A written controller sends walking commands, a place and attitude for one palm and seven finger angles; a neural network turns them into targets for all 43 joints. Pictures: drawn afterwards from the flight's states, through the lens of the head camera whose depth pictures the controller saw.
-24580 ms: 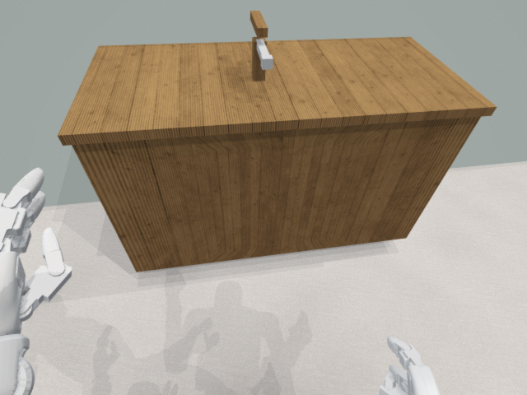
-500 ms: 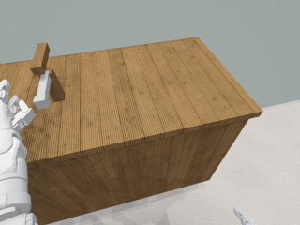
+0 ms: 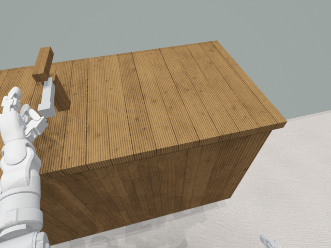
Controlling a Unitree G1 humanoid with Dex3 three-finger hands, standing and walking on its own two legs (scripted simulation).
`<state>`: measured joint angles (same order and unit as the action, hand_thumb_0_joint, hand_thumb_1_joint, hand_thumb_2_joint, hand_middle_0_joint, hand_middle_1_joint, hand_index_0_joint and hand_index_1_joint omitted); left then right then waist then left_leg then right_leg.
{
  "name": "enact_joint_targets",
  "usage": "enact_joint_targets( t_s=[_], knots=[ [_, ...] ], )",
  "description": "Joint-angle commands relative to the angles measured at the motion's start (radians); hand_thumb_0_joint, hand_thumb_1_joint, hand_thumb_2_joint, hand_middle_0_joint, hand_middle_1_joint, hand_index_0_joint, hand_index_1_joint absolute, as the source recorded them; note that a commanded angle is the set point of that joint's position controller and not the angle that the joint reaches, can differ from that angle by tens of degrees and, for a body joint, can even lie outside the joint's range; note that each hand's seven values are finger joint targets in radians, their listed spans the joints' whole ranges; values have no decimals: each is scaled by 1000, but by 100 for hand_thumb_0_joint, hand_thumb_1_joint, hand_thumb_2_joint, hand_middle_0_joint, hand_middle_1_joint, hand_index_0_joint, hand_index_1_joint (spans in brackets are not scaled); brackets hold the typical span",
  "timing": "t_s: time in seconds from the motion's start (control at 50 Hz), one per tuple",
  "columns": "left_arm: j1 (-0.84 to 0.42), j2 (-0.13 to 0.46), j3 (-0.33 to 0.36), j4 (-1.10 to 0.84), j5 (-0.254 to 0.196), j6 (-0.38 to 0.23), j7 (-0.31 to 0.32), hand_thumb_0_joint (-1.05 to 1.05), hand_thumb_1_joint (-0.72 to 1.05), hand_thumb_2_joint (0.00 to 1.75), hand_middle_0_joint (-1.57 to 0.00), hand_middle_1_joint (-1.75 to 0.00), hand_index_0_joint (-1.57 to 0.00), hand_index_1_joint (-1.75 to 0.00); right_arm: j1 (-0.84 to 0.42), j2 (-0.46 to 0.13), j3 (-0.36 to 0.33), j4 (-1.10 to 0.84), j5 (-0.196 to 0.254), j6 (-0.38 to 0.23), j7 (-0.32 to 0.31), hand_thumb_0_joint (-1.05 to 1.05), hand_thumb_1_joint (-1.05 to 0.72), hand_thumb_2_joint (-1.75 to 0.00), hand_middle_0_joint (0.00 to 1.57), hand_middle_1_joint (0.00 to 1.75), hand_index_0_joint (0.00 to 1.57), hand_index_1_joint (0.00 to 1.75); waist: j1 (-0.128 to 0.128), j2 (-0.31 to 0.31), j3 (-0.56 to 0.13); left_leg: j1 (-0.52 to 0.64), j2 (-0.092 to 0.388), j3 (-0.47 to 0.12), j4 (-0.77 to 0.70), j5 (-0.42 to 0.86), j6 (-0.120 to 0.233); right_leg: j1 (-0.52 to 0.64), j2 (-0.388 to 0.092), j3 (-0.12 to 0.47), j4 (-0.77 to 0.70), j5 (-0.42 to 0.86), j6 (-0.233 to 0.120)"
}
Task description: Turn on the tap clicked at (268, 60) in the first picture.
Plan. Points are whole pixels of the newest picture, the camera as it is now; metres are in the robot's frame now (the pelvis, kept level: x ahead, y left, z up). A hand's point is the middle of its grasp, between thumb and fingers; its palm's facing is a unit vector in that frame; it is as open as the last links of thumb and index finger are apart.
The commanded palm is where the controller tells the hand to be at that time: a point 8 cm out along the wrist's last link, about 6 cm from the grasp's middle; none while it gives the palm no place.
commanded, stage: push the lever round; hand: left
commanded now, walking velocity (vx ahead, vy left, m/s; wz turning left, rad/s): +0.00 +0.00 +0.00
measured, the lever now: (46, 110) +0.40 +0.32 +0.12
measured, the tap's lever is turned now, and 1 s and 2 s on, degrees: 4 26 54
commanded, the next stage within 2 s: none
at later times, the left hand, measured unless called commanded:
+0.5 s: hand (61, 116) +0.38 +0.27 +0.13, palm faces +0.58 -0.82 -0.06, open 7.5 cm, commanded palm +0.34 +0.30 +0.12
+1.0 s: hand (70, 113) +0.39 +0.26 +0.12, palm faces +0.66 -0.75 -0.05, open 7.6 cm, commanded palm +0.35 +0.28 +0.12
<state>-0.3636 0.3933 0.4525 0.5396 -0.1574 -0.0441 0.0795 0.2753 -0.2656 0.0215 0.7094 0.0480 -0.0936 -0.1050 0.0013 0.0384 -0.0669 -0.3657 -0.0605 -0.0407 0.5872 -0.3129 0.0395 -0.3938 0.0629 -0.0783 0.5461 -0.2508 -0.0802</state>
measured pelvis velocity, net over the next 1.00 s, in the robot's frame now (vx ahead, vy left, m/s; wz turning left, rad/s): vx -0.01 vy -0.01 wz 0.00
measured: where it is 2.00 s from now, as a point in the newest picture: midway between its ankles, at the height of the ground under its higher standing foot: outside the picture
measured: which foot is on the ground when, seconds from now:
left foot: down 0.00-1.00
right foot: down 0.00-1.00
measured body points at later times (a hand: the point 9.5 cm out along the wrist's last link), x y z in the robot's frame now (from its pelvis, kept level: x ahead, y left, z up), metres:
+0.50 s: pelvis -0.01 -0.01 +0.00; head +0.01 -0.03 +0.45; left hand +0.34 +0.32 +0.13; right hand +0.12 -0.27 -0.12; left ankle -0.01 +0.09 -0.73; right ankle +0.02 -0.07 -0.73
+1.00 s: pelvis -0.01 -0.01 +0.00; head +0.01 -0.03 +0.45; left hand +0.35 +0.30 +0.13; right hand +0.12 -0.27 -0.12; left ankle -0.01 +0.09 -0.73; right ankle +0.02 -0.07 -0.73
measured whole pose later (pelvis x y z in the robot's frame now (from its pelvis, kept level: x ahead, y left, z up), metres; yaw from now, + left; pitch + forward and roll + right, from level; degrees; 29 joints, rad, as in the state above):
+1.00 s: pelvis -0.01 -0.01 +0.00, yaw +0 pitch +6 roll +0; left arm -0.49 0.27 0.39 0.59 -0.08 -0.03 0.41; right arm 0.23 -0.26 0.01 0.73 0.02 -0.05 -0.08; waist -0.02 0.04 -0.08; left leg -0.41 -0.05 -0.05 0.61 -0.31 0.02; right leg -0.44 0.07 -0.09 0.57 -0.25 -0.10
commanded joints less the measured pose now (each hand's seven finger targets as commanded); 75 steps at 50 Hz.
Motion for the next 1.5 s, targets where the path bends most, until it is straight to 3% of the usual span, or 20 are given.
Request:
enact_joint_targets(
  t_s=[0.0, 0.02, 0.14, 0.2, 0.28, 0.3, 0.4, 0.44, 0.54, 0.6, 0.64, 0.74, 0.76, 0.92, 0.98, 1.06, 1.1, 1.24, 1.36, 1.48],
  knots=[
    [-382, 301, 32, -222, 3, -80, -2, 0, 90, 90, -15, -15, -15, -15, -41, -141, -46, -119, -2, -41, -10, 0, -90, -90, 20, 30, 20, 30, -19, 52, -246, 31, 45, -33, -71, 212, -17, 171, -55, 90, -64, 183, 44],
    [-415, 264, -9, -234, 1, -87, -4, 0, 90, 90, -15, -15, -15, -15, -41, -138, -44, -122, -2, -43, -9, 0, -90, -90, 20, 30, 20, 30, -30, 41, -251, 35, 43, -31, -69, 207, -13, 171, -57, 94, -63, 189, 47],
    [-442, 290, 10, -168, -1, -97, 7, 0, 90, 90, -15, -15, -15, -15, -42, -140, -42, -112, 0, -44, -9, 0, -90, -90, 20, 30, 20, 30, -34, 15, -227, -11, 41, -27, -68, 134, 0, 167, -63, 110, -76, 140, 55],
    [-428, 261, -5, -197, 6, -104, 32, 0, 90, 90, -15, -15, -15, -15, -52, -135, -43, -121, -2, -45, -3, 0, -90, -90, 20, 30, 20, 30, -21, 54, -250, -1, 40, -24, -64, 151, -1, 176, -64, 109, -69, 153, 51],
    [-459, 211, -47, -194, 10, -102, 71, 0, 90, 90, -15, -15, -15, -15, -58, -133, -40, -119, -5, -46, -1, 0, -90, -90, 20, 30, 20, 30, -39, 19, -232, -7, 40, -27, -62, 126, 2, 152, -64, 110, -74, 131, 56],
    [-441, 244, -4, -186, 13, -103, 85, 0, 90, 90, -15, -15, -15, -15, -54, -137, -43, -115, -8, -44, -1, 0, -90, -90, 20, 30, 20, 30, -26, -10, -247, -16, 40, -27, -60, 142, 4, 179, -66, 110, -72, 152, 57],
    [-418, 247, 6, -204, 38, -91, 130, 0, 90, 90, -15, -15, -15, -15, -69, -128, -43, -124, -11, -28, 6, 0, -90, -90, 20, 30, 20, 30, -11, 43, -268, -27, 37, -16, -56, 163, 1, 206, -72, 116, -59, 186, 57],
    [-427, 191, -36, -209, 36, -85, 144, 0, 90, 90, -15, -15, -15, -15, -73, -127, -43, -125, -12, -28, 8, 0, -90, -90, 20, 30, 20, 30, -27, 7, -253, -20, 39, -14, -54, 160, 3, 187, -69, 113, -63, 186, 61],
    [-454, 204, -20, -182, 42, -74, 183, 0, 90, 90, -15, -15, -15, -15, -75, -129, -42, -118, -15, -20, 7, 0, -90, -90, 20, 30, 20, 30, -32, -28, -243, -47, 37, -14, -52, 124, 6, 190, -76, 127, -75, 158, 69],
    [-472, 206, -17, -213, 58, -73, 203, 0, 90, 90, -15, -15, -15, -15, -77, -126, -45, -117, -19, -13, 7, 0, -90, -90, 20, 30, 20, 30, -27, 19, -274, -31, 35, -9, -47, 153, 5, 204, -79, 126, -66, 194, 65],
    [-459, 188, -23, -192, 55, -65, 217, 0, 90, 90, -15, -15, -15, -15, -76, -124, -46, -116, -21, -9, 7, 0, -90, -90, 20, 30, 20, 30, -34, -19, -280, -36, 36, -8, -42, 156, 5, 207, -79, 127, -65, 209, 71],
    [-477, 148, -53, -217, 68, -63, 249, 0, 90, 90, -15, -15, -15, -15, -83, -120, -46, -115, -24, -3, 12, 0, -90, -90, 20, 30, 20, 30, -33, 25, -274, -20, 34, -9, -45, 171, 1, 195, -77, 118, -61, 213, 64],
    [-482, 126, -72, -193, 67, -58, 254, 0, 90, 90, -15, -15, -15, -15, -84, -121, -45, -113, -24, -4, 11, 0, -90, -90, 20, 30, 20, 30, -43, -15, -253, -30, 35, -11, -46, 152, 2, 181, -76, 117, -68, 193, 67],
    [-531, 126, -57, -172, 91, -52, 326, 0, 90, 90, -15, -15, -15, -15, -87, -119, -49, -103, -33, 7, 14, 0, -90, -90, 20, 30, 20, 30, -41, 5, -282, -32, 32, -13, -41, 142, 1, 178, -79, 119, -65, 170, 66],
    [-533, 117, -51, -144, 96, -45, 353, 0, 90, 90, -15, -15, -15, -15, -84, -121, -52, -101, -38, 10, 17, 0, -90, -90, 20, 30, 20, 30, -40, -41, -282, -47, 34, -12, -41, 141, 0, 185, -78, 117, -67, 170, 69],
    [-576, 80, -85, -154, 118, -48, 386, 0, 90, 90, -15, -15, -15, -15, -91, -113, -52, -101, -42, 14, 22, 0, -90, -90, 20, 30, 20, 30, -47, 6, -279, -39, 35, -11, -40, 136, -3, 163, -76, 114, -64, 151, 65],
    [-583, 101, -56, -121, 128, -45, 410, 0, 90, 90, -15, -15, -15, -15, -89, -118, -53, -93, -44, 16, 21, 0, -90, -90, 20, 30, 20, 30, -44, -9, -258, -53, 36, -17, -42, 121, -2, 150, -73, 108, -65, 123, 62],
    [-675, 17, -116, -114, 155, -47, 477, 0, 90, 90, -15, -15, -15, -15, -81, -111, -60, -82, -56, 17, 32, 0, -90, -90, 20, 30, 20, 30, -64, -2, -286, -27, 39, -20, -35, 148, -11, 123, -66, 94, -49, 133, 58],
    [-689, -12, -118, -87, 175, -41, 528, 0, 90, 90, -15, -15, -15, -15, -73, -107, -67, -78, -65, 20, 43, 0, -90, -90, 20, 30, 20, 30, -57, 5, -323, -32, 38, -11, -29, 172, -16, 143, -66, 94, -40, 157, 56],
    [-710, 4, -82, -20, 189, -35, 580, 0, 90, 90, -15, -15, -15, -15, -59, -109, -72, -67, -74, 22, 54, 0, -90, -90, 20, 30, 20, 30, -58, -51, -321, -65, 39, -11, -26, 158, -15, 147, -65, 93, -39, 144, 59]
  ],
)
